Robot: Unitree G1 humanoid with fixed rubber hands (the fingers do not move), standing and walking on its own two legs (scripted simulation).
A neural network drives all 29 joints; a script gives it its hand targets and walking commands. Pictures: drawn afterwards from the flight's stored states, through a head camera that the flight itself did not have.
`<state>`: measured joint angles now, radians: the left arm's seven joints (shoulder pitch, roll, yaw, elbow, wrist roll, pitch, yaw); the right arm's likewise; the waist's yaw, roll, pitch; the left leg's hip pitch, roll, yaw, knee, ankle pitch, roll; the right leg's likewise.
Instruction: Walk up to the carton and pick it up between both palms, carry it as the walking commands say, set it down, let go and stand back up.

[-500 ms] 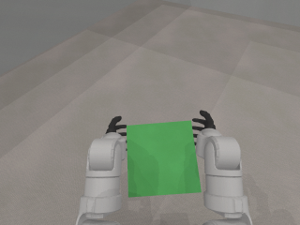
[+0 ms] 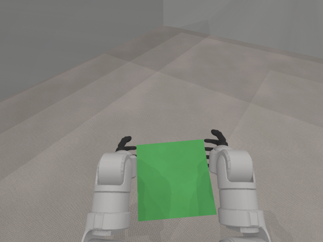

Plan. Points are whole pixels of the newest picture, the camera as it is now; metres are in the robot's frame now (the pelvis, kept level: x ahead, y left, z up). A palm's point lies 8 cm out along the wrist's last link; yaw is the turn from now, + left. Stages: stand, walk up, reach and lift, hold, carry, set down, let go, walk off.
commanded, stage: carry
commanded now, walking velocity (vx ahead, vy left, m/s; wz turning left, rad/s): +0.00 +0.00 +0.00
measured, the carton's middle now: (172, 183) +0.30 -0.01 -0.02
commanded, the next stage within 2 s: none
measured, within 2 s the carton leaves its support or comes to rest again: neither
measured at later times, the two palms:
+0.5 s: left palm (175, 161) +0.32 -0.02 +0.05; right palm (271, 173) +0.28 -0.25 +0.05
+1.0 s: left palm (252, 176) +0.26 -0.19 +0.08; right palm out of the picture +0.15 -0.41 +0.08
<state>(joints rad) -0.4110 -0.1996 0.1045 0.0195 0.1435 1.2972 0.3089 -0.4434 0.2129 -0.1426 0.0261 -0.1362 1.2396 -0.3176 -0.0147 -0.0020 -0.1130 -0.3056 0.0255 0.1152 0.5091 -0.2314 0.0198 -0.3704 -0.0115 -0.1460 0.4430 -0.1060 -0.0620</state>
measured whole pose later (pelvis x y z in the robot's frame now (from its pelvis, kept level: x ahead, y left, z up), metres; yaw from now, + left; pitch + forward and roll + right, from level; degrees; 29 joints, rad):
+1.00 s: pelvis -0.07 -0.16 -0.01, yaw -31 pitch +4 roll -3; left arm -0.43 -0.21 0.11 -0.16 0.10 1.28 0.37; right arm -0.44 0.21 -0.11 -0.12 -0.17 1.20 -0.23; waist 0.05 0.04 -0.02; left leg -0.36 0.32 0.21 0.65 -0.32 -0.13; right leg -0.43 -0.04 -0.09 0.63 -0.35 0.04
